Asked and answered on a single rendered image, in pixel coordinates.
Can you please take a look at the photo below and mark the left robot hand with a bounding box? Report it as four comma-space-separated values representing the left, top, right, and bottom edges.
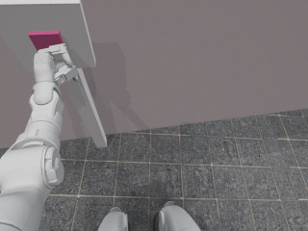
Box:
33, 43, 79, 88

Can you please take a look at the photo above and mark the robot right shin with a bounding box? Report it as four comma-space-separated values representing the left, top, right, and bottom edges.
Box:
159, 201, 174, 231

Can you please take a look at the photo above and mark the button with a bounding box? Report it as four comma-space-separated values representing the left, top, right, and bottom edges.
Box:
28, 30, 64, 51

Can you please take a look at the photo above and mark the panel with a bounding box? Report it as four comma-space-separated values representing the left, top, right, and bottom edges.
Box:
0, 0, 107, 149

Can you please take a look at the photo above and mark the robot shin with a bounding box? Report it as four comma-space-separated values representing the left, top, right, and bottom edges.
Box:
159, 201, 174, 231
110, 207, 122, 213

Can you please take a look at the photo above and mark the robot left shin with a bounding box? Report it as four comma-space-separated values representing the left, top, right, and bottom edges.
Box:
110, 207, 122, 213

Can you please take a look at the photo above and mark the robot left upper arm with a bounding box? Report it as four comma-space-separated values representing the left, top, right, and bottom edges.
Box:
0, 145, 64, 231

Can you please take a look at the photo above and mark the robot left forearm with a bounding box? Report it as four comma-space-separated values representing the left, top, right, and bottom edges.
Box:
0, 82, 64, 192

